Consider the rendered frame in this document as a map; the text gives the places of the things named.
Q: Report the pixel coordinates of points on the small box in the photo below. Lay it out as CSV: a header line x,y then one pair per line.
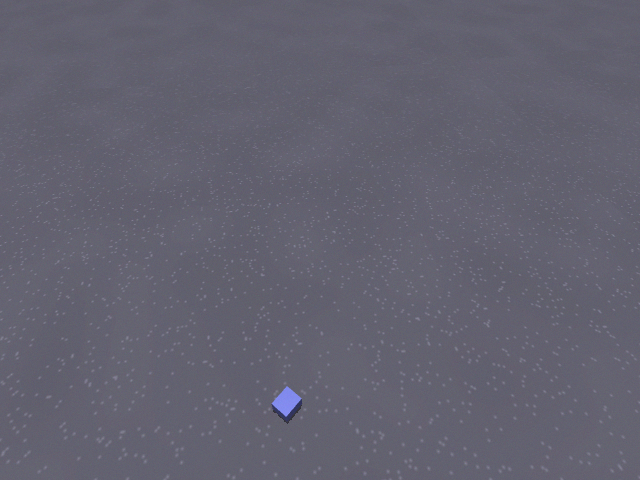
x,y
287,403

